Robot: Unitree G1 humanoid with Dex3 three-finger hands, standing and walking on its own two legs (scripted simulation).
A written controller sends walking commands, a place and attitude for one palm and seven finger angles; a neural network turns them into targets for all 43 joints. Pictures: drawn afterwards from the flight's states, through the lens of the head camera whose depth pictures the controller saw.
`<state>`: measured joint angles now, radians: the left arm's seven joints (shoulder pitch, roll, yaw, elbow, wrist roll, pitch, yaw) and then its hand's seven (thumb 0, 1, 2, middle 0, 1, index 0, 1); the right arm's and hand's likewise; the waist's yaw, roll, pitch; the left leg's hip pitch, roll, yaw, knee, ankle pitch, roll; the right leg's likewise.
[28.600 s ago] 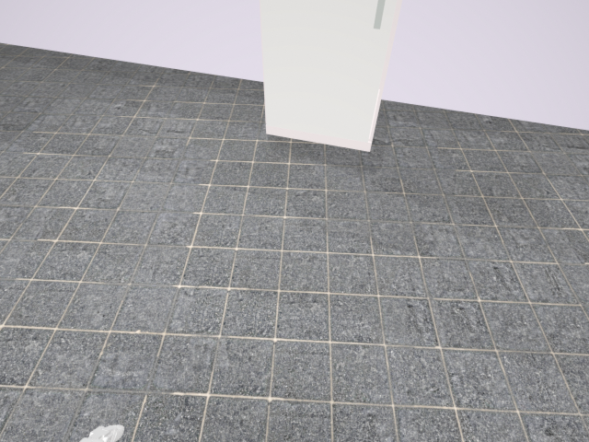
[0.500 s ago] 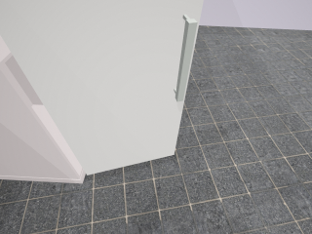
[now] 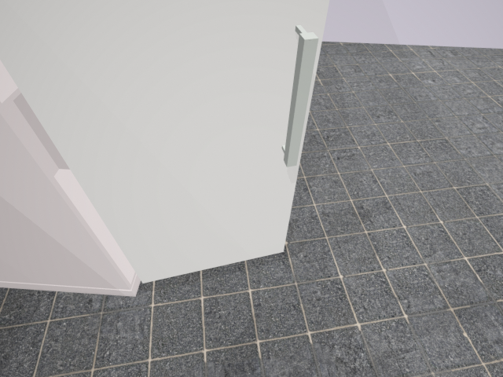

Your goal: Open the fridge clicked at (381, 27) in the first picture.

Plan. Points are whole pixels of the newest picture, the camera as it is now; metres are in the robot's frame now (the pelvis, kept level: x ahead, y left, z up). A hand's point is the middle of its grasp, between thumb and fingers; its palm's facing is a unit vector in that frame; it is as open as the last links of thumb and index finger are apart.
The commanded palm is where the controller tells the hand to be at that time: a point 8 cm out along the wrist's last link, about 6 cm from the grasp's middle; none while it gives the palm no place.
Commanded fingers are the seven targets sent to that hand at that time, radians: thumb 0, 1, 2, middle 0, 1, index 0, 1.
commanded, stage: look to check the result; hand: right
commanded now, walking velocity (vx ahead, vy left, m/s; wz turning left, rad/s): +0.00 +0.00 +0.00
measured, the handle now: (294, 104) +0.66 -0.05 +0.08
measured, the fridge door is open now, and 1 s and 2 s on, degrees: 72 72 72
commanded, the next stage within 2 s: stand and wait in 0.52 s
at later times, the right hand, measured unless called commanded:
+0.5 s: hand out of the picture +0.01 -0.16 -0.18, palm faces +0.02 +0.98 -0.17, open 7.4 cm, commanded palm none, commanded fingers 0.00 -0.90 -0.90 0.20 0.30 0.20 0.30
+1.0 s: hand out of the picture +0.02 -0.17 -0.18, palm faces +0.02 +0.98 -0.20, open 7.4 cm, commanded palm none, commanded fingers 0.00 -0.90 -0.90 0.20 0.30 0.20 0.30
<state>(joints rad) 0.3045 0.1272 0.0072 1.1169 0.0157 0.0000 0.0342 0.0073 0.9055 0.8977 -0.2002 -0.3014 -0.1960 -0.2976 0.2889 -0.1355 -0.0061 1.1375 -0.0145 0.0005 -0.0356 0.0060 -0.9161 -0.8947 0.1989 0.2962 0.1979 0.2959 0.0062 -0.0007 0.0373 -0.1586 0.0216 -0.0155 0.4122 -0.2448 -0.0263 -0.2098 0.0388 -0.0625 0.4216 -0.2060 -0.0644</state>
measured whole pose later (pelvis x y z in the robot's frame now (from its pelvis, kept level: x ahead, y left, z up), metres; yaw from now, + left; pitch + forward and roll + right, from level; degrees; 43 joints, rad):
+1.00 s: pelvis +0.01 +0.00 +0.00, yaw +0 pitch -1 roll +0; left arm 0.24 0.16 0.01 1.13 0.01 0.00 0.03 0.01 0.90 0.90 -0.20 -0.30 -0.20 -0.30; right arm 0.24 -0.16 -0.01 1.14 -0.01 0.00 -0.03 0.00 -0.91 -0.89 0.20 0.30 0.20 0.30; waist 0.01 0.00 0.05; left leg -0.11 0.02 -0.01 0.38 -0.25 -0.02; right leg -0.17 0.03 -0.06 0.40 -0.21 -0.06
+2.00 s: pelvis +0.01 +0.01 +0.01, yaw -1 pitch -1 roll +0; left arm 0.13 0.27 0.01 1.13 0.02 0.00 0.02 0.01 0.90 0.90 -0.20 -0.30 -0.20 -0.30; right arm 0.13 -0.27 -0.02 1.13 -0.01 -0.01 -0.01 0.01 -0.91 -0.89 0.20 0.30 0.20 0.30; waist 0.01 0.00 0.06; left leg -0.09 0.01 0.00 0.32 -0.21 -0.01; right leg -0.15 0.03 -0.04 0.34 -0.17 -0.04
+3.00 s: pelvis +0.02 +0.03 +0.01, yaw -1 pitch -1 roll +0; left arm 0.10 0.32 0.01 1.13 0.01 0.00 0.01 0.01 0.90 0.90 -0.20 -0.30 -0.20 -0.30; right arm 0.10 -0.32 -0.02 1.13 -0.01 -0.01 -0.01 0.01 -0.91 -0.89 0.20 0.30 0.20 0.30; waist 0.01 0.00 0.05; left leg -0.06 -0.01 0.01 0.28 -0.20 0.01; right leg -0.12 0.01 -0.04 0.30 -0.17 -0.02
